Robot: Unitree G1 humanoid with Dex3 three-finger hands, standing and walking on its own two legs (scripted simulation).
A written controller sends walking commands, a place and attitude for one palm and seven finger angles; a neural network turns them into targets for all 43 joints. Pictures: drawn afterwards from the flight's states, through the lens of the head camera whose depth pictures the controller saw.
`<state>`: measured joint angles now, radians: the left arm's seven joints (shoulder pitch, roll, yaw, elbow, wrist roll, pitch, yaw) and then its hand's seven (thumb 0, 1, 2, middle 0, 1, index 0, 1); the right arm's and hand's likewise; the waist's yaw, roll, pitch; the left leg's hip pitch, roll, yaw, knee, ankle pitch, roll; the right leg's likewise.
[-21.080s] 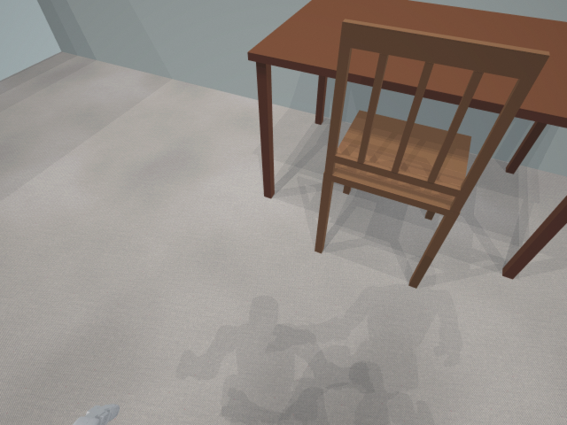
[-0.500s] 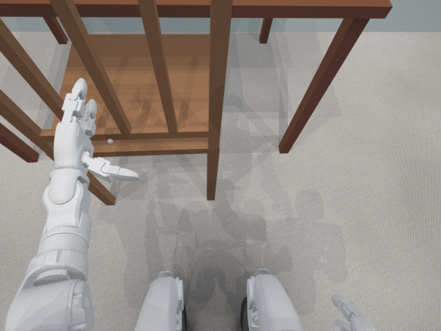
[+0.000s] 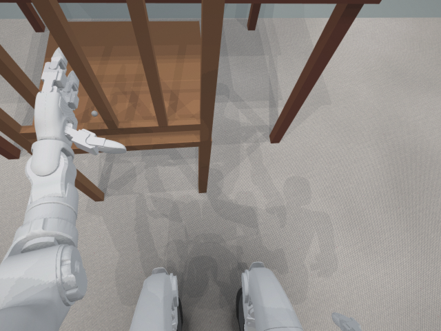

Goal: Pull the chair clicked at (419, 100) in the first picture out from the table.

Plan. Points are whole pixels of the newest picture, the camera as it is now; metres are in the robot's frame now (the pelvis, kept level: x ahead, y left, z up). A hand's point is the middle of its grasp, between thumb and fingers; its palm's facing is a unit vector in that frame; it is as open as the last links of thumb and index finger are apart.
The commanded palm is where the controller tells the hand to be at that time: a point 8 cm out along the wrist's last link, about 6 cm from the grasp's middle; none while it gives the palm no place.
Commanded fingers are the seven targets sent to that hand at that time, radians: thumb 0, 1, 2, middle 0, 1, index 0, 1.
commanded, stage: push the fingers through the gap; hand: left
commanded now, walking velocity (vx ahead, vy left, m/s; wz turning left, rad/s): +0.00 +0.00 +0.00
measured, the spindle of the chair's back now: (83, 70) +0.54 +0.21 +0.07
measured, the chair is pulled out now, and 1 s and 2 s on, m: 0.00 0.00 0.01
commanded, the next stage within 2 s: hook a spindle and tug to test in 0.60 s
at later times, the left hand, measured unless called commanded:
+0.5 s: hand (98, 104) +0.50 +0.19 +0.02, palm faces +0.06 -1.00 -0.04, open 16.9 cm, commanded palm +0.48 +0.23 +0.03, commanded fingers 0.00 -0.50 0.30 -0.06 -0.08 -0.06 -0.08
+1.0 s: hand (101, 102) +0.51 +0.19 +0.02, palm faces +0.06 -1.00 -0.05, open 15.9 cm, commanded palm +0.48 +0.23 +0.03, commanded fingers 0.00 -0.44 0.32 -0.34 -0.96 -0.34 -0.96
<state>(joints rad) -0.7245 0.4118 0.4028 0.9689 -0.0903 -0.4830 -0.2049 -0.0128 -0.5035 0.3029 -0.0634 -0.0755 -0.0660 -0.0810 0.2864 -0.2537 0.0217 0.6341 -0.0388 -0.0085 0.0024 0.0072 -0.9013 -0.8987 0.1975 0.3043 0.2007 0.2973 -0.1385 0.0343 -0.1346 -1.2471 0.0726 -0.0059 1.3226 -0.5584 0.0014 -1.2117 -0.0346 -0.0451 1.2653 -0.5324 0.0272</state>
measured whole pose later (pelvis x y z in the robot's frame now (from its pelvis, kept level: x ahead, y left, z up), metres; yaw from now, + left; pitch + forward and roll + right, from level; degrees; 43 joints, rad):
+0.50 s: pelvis +0.00 +0.01 +0.00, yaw -1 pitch +29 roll -4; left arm -0.79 0.44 0.44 1.02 -0.06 -0.47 -0.19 -0.01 -0.50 0.30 -0.06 -0.08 -0.07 -0.08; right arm 0.31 -0.25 0.03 0.62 -0.05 0.05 0.02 0.01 -0.90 -0.90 0.20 0.30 0.20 0.30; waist -0.17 0.04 -0.13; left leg -1.27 0.08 0.00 1.33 -0.56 0.01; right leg -1.23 -0.03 -0.04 1.25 -0.52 0.03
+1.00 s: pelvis +0.00 +0.00 +0.00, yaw -1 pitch +29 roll -4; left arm -0.82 0.45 0.43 1.05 -0.05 -0.50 -0.18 -0.01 -0.50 0.30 -0.19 -0.46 -0.19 -0.47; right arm 0.28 -0.25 0.03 0.62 -0.05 0.06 0.02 0.00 -0.90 -0.90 0.20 0.30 0.20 0.30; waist -0.17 0.03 -0.13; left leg -1.28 0.08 -0.01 1.34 -0.57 0.00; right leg -1.24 -0.02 -0.05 1.27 -0.53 0.03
